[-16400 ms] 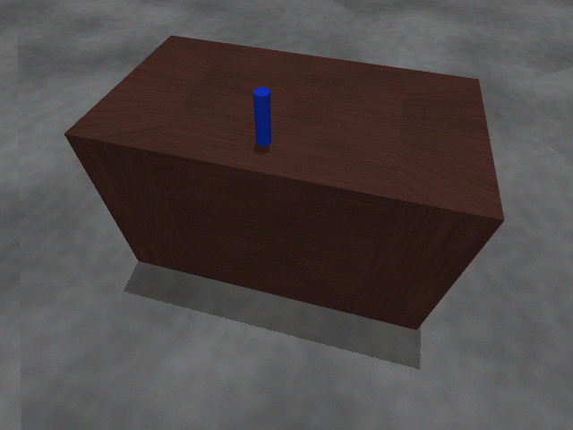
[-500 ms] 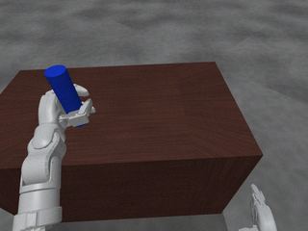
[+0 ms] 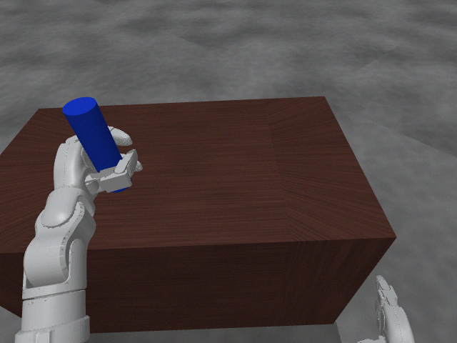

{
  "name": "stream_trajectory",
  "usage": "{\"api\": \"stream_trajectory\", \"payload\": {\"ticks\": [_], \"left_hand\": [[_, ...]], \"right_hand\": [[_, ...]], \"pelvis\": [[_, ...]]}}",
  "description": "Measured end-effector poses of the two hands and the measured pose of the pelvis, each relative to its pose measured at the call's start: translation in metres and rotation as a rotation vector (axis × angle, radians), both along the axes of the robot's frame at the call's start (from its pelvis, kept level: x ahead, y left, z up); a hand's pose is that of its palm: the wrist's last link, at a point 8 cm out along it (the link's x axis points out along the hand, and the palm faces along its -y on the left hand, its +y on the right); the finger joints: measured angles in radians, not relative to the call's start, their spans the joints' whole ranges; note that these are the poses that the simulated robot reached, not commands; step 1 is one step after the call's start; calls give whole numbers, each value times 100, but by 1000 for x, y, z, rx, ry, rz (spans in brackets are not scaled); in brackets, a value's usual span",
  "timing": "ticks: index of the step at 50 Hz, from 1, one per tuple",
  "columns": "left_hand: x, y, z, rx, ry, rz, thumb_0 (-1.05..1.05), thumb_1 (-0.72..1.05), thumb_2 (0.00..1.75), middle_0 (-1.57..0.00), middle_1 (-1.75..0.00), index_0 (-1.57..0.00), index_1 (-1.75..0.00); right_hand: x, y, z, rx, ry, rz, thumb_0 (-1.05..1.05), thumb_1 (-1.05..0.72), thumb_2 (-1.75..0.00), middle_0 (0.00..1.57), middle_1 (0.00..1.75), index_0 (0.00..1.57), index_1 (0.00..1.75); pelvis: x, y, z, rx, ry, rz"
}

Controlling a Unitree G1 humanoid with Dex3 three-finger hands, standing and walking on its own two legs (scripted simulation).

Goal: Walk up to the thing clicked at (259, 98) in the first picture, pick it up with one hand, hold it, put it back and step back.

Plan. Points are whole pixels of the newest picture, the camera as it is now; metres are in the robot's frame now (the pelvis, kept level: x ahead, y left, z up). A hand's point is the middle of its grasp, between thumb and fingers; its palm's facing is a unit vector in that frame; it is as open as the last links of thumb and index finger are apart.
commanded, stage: hold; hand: left
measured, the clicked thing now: (102, 149) +0.33 +0.19 +0.22
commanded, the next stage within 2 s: crouch in 1.94 s
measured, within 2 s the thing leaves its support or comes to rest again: neither
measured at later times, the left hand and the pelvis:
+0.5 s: hand (117, 162) +0.33 +0.18 +0.19, palm faces +0.16 -0.99 +0.02, open 5.1 cm; pelvis +0.00 +0.00 +0.00, yaw +0 degrees
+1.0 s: hand (117, 160) +0.33 +0.18 +0.20, palm faces +0.16 -0.99 +0.02, open 5.1 cm; pelvis -0.01 +0.00 +0.00, yaw +0 degrees
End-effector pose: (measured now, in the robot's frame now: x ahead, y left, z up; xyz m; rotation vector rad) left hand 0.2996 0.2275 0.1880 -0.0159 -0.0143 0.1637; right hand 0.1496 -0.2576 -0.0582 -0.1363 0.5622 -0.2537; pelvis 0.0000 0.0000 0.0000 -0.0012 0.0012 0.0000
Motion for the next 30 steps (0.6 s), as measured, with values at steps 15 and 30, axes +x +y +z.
{"api": "stream_trajectory", "payload": {"ticks": [15, 30], "left_hand": [[-5, 3, 0, 2, 8, 9, -1, 19, 113, -101, -116, -102, -116], [-3, 4, 4, 1, 9, 8, -1, 19, 113, -101, -116, -102, -116]], "right_hand": [[2, -2, -3, -4, 10, -5, -2, 53, -6, 5, 5, 5, 5], [1, -4, -2, -2, 6, -9, -2, 53, -5, 5, 5, 5, 5]], "pelvis": [[-1, -1, 1, 0, -3, 4], [-2, -2, 2, 1, -6, 4]]}}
